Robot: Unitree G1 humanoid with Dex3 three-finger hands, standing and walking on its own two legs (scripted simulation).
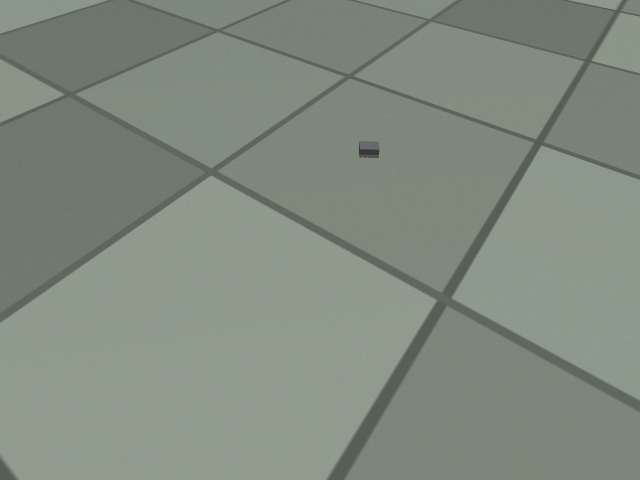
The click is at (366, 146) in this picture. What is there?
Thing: flat box
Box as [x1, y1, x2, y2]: [359, 141, 378, 154]
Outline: 359,142 359,154 378,154 378,142
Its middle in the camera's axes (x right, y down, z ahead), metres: +0.24 -0.49 +2.07
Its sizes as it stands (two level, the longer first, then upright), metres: 0.103 0.073 0.035
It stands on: the floor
